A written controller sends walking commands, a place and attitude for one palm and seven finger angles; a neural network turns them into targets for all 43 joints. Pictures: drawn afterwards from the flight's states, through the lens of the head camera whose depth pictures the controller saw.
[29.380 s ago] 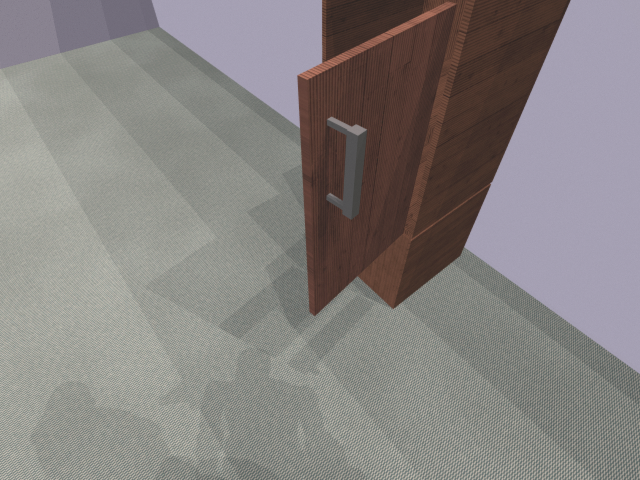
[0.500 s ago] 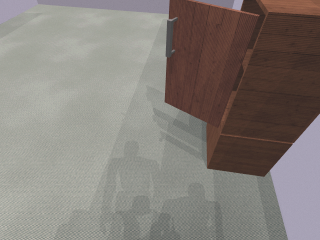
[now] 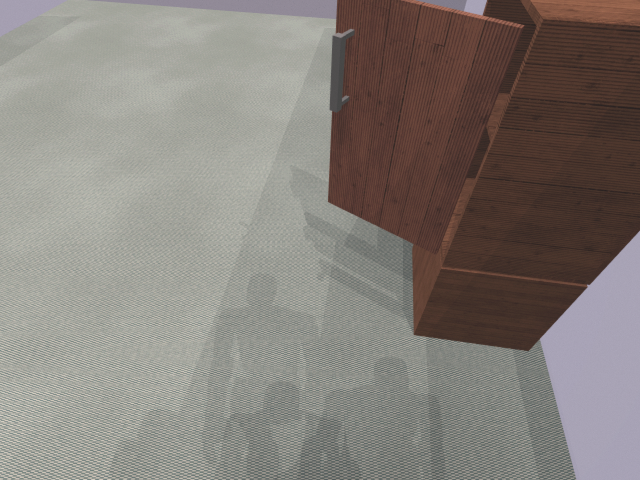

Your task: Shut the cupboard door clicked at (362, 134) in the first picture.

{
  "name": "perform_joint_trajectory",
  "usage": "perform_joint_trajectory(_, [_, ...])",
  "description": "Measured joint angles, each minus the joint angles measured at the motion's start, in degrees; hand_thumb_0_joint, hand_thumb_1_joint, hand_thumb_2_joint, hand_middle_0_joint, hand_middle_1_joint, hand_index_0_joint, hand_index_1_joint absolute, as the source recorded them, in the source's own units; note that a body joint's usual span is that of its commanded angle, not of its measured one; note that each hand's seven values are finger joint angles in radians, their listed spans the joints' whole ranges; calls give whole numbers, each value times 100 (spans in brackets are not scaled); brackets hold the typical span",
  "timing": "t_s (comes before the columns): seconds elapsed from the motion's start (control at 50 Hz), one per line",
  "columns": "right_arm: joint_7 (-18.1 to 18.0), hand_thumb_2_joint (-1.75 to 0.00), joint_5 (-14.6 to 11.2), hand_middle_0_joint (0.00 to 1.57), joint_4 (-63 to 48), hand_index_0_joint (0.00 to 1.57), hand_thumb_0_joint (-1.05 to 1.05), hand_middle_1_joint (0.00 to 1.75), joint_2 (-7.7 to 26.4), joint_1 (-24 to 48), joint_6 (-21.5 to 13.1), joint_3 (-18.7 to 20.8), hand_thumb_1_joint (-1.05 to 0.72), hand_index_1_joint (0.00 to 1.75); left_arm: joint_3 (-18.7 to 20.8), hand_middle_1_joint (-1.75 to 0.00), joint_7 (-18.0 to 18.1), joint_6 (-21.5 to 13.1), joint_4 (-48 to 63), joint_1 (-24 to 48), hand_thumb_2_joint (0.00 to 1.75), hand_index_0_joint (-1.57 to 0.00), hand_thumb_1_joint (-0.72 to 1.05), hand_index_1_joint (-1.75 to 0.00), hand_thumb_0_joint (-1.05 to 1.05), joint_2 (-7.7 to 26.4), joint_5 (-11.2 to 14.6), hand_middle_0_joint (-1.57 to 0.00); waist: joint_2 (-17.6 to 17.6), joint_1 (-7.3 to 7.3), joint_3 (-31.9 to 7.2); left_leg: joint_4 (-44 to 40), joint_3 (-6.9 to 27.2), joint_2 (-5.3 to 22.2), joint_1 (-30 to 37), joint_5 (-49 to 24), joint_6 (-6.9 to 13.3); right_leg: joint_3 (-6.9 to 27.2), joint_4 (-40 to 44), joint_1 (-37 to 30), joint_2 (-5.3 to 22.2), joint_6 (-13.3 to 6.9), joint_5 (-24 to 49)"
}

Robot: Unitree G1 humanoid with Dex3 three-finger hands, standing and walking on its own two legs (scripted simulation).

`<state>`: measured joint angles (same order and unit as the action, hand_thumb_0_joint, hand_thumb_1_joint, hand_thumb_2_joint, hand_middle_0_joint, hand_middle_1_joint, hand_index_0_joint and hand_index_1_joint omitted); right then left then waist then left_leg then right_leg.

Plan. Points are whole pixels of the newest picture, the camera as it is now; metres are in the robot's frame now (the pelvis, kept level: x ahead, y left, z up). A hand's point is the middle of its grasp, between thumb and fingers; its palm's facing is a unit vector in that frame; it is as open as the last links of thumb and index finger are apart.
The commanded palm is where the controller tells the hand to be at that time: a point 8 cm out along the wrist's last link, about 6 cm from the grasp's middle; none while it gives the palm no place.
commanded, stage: look to check the result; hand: left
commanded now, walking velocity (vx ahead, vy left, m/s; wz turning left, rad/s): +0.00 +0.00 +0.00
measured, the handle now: (342, 71) +0.91 -0.01 +0.09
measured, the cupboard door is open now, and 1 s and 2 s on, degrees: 63 63 63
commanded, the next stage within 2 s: walk to a spot facing it in 0.34 s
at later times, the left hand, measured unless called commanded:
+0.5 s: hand out of the picture -0.01 +0.15 -0.18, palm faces +0.03 -0.99 -0.16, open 7.4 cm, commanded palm none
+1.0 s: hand out of the picture +0.06 +0.22 -0.17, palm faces +0.26 -0.93 -0.24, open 7.4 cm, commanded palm none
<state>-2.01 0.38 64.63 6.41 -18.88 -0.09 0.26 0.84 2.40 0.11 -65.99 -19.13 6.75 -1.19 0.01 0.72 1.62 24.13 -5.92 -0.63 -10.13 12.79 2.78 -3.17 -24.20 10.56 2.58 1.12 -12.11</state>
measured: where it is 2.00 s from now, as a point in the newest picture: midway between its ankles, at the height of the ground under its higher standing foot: outside the picture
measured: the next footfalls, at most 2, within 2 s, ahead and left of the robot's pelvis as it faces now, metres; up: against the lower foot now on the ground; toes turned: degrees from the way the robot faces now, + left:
right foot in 1.22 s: +0.07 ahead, -0.15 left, +0.00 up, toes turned +29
left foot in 1.70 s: -0.02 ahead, +0.06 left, +0.00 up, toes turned +49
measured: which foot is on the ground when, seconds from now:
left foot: down 0.00-1.00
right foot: down 0.00-0.80, up 0.82-1.00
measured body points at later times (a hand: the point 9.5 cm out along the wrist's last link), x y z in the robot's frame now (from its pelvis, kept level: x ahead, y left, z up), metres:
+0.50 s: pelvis +0.01 +0.00 +0.00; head +0.02 +0.00 +0.45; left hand -0.01 +0.20 -0.16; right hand -0.01 -0.21 -0.16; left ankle +0.01 +0.08 -0.74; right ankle +0.01 -0.13 -0.74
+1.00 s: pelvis +0.00 +0.00 +0.00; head +0.05 +0.03 +0.44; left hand +0.05 +0.27 -0.15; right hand +0.07 -0.24 -0.14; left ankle +0.01 +0.08 -0.74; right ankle -0.02 -0.16 -0.66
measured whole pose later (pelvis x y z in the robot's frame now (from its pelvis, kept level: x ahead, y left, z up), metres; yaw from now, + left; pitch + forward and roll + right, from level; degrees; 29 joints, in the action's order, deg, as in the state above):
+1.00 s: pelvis +0.00 +0.00 +0.00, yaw +15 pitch +3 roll -2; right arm -1.9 1.7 55.9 10.8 -16.2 1.2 2.9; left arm 5.1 1.8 2.6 -52.9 -6.1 12.8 -1.5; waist 0.1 2.7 3.8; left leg 26.8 8.4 -5.2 -19.0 10.3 3.4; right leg 0.9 -61.3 27.0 0.5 3.2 -22.6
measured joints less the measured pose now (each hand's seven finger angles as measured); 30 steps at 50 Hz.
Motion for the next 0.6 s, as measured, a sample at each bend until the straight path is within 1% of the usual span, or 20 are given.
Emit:
perform_joint_trajectory(0.48, [-11,-90,-5,20,47,20,0,30,8,76,-22,-15,-91,30,-30,-30,-8,-35,22,135,90,-19,91,-30,1,-31,10,-20,-43,14,-3,-99,0,31,156,42,-38,2,118,-159,-40,-20,-31])
perform_joint_trajectory(0.54, [-3,-90,-6,20,22,20,0,30,2,53,-6,-8,-91,30,-3,-30,-7,-13,53,154,90,-20,91,-30,1,-17,11,-20,-43,43,14,-31,50,15,95,62,-36,-48,51,-124,-18,-16,-72])
perform_joint_trajectory(0.6, [25,-90,-2,20,-40,20,0,30,-1,43,60,26,-91,30,68,-30,-7,27,161,215,90,-20,91,-30,1,18,6,-20,-45,68,71,206,170,-22,-93,140,-28,-168,-164,-2,37,-11,-193])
